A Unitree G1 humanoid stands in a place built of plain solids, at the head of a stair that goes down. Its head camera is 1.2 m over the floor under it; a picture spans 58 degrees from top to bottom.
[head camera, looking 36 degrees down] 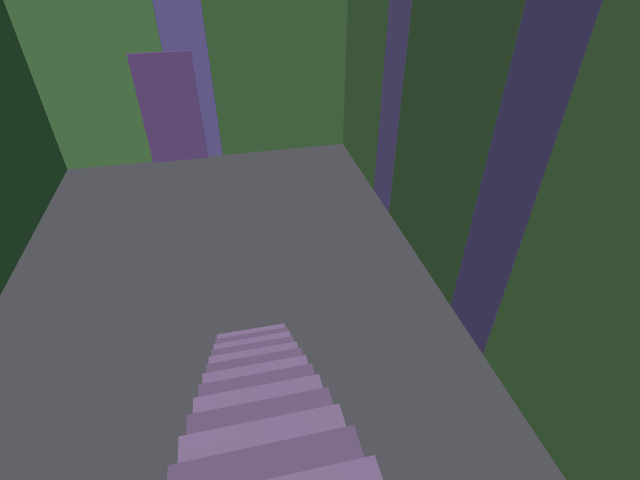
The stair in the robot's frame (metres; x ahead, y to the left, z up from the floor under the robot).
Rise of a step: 0.18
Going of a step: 0.23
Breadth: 0.78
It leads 13 degrees to the left of straight ahead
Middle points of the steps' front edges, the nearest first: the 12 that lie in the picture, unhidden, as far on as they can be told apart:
0.96 0.23 -0.55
1.18 0.28 -0.73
1.41 0.33 -0.92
1.63 0.38 -1.10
1.86 0.44 -1.28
2.08 0.49 -1.46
2.31 0.54 -1.65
2.53 0.59 -1.83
2.76 0.64 -2.01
2.98 0.69 -2.19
3.21 0.74 -2.38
3.43 0.79 -2.56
